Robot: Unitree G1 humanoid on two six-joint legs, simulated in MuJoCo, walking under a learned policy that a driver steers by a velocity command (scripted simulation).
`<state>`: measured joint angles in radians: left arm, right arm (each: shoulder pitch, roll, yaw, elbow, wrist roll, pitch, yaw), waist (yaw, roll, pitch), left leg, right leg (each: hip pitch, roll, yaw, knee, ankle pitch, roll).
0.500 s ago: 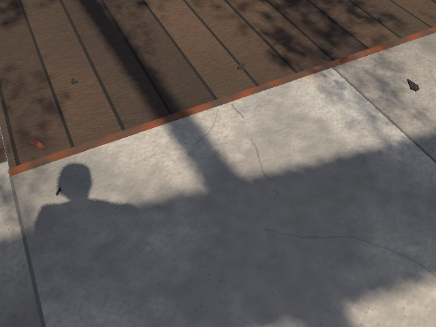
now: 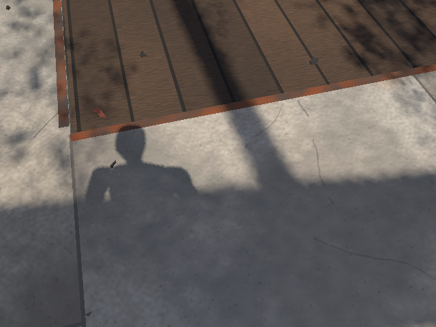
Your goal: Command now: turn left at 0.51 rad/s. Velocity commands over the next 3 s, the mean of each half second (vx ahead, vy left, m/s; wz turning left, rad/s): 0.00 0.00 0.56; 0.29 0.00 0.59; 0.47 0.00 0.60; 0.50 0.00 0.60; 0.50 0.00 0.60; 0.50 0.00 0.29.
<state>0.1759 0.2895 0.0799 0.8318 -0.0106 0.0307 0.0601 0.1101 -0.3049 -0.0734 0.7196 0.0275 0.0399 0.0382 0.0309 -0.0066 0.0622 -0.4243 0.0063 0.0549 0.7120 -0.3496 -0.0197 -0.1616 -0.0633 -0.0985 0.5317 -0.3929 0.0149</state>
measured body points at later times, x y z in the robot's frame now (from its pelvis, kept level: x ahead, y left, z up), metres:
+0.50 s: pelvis +0.02 -0.01 +0.00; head +0.06 -0.02 +0.45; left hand +0.08 +0.30 -0.09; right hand +0.26 -0.25 -0.10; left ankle +0.03 +0.11 -0.72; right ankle +0.08 -0.13 -0.73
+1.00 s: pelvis +0.08 +0.09 +0.00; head +0.08 +0.12 +0.45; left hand -0.03 +0.38 -0.12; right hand +0.37 -0.04 -0.08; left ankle +0.03 +0.17 -0.73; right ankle +0.09 -0.10 -0.66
